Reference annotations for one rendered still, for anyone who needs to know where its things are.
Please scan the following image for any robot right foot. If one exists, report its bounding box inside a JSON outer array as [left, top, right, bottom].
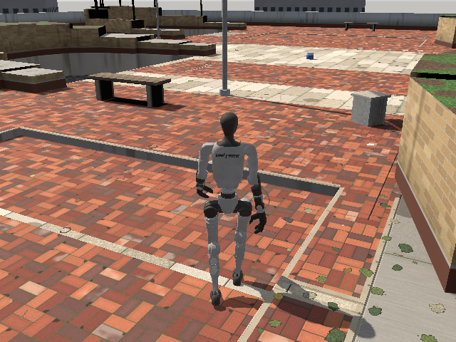
[[232, 269, 242, 286]]

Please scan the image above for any robot left hand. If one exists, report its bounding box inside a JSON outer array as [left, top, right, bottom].
[[197, 186, 213, 198]]

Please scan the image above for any robot right hand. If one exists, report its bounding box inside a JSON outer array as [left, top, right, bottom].
[[249, 212, 266, 234]]

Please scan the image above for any robot right forearm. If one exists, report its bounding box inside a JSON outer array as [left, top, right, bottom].
[[251, 175, 265, 213]]

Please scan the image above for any robot left upper arm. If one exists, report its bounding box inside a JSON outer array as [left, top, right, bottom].
[[197, 142, 214, 180]]

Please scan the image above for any robot foot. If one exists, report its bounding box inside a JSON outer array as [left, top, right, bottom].
[[210, 289, 221, 306], [232, 269, 242, 286]]

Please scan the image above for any robot right upper arm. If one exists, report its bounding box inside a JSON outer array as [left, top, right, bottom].
[[243, 143, 259, 185]]

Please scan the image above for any robot left foot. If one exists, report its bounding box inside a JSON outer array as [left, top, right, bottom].
[[210, 289, 221, 306]]

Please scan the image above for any robot left forearm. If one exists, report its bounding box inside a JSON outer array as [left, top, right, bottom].
[[196, 170, 205, 190]]

